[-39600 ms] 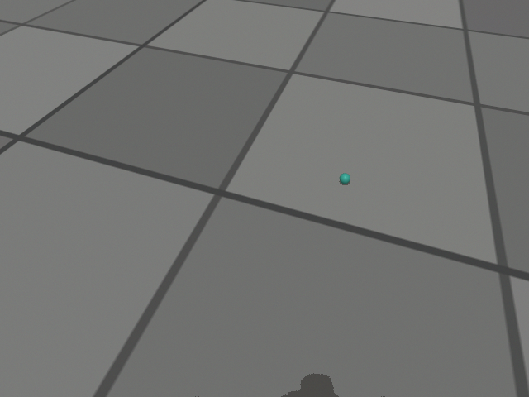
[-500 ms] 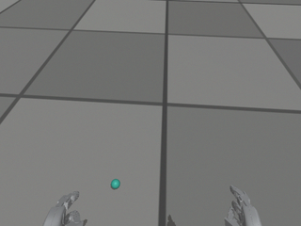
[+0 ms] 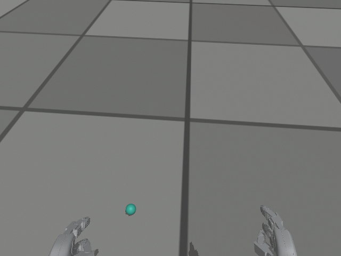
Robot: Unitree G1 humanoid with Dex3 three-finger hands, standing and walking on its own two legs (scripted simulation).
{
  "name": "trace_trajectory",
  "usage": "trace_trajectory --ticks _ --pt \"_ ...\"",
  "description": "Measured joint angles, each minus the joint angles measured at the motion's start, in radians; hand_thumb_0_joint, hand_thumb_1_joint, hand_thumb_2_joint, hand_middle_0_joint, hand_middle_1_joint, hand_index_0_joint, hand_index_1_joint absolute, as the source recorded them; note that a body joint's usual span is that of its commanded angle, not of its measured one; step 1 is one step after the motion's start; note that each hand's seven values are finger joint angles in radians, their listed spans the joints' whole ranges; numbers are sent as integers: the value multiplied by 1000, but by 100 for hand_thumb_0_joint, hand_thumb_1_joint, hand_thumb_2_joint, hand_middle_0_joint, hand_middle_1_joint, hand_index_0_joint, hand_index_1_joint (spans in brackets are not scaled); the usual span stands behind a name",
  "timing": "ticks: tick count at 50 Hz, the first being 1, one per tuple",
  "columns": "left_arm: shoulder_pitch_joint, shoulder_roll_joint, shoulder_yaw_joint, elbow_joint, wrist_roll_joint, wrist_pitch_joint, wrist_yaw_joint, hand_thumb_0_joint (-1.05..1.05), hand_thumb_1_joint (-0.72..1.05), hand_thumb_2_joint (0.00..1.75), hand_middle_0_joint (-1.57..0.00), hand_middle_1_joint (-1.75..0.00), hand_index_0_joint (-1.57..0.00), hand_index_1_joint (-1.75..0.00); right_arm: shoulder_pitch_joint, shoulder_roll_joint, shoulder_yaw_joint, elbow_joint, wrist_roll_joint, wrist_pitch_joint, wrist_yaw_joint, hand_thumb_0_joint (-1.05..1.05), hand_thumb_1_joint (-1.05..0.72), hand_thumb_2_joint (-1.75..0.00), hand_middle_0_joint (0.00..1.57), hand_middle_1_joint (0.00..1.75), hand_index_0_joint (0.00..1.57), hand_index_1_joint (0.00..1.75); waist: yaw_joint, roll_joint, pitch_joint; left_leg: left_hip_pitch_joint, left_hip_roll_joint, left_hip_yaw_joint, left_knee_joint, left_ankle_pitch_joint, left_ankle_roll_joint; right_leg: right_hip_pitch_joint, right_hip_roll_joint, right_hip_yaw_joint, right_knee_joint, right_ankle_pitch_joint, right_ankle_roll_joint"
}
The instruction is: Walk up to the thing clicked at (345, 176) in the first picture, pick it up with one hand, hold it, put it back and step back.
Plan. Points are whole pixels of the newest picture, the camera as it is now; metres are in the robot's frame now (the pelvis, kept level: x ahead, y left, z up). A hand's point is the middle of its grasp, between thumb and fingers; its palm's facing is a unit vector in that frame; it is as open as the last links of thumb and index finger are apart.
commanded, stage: home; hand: left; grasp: from above
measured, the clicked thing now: (130, 209) +0.50 +0.21 -0.69
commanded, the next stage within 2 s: stand in 0.82 s
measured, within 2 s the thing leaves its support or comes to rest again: neither
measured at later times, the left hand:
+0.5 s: hand (91, 254) +0.16 +0.18 -0.05, palm faces +0.04 -0.98 -0.20, open 7.4 cm
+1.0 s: hand (89, 253) +0.17 +0.19 -0.07, palm faces +0.01 -0.96 -0.28, open 7.4 cm
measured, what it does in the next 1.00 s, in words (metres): stands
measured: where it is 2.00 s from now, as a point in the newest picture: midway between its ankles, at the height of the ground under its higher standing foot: outside the picture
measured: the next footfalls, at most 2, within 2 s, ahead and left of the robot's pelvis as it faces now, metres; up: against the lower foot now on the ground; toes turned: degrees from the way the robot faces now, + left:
none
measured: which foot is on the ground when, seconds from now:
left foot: down 0.00-1.00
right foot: down 0.00-1.00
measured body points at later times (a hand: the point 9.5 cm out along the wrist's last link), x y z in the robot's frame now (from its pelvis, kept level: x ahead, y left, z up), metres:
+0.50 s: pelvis +0.00 +0.00 +0.00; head +0.02 +0.01 +0.45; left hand +0.16 +0.23 -0.03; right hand +0.16 -0.24 -0.06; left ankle +0.00 +0.12 -0.68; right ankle +0.00 -0.14 -0.68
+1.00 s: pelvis +0.00 +0.00 +0.01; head +0.03 +0.01 +0.46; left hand +0.17 +0.24 -0.05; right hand +0.15 -0.25 -0.09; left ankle +0.00 +0.12 -0.68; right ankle +0.00 -0.14 -0.68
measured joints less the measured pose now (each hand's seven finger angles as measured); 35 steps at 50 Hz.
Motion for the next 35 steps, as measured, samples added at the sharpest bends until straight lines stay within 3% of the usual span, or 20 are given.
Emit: trace_trajectory --ticks 35 --pt "11 4 0 -19 -2 3 1 1 91 90 -20 -30 -21 -30 7 3 -3 -6 1 1 0 1 -90 -90 20 30 21 30 -1 0 -4 -13 1 4 11 -8 3 -13 1 4 7 -4 4"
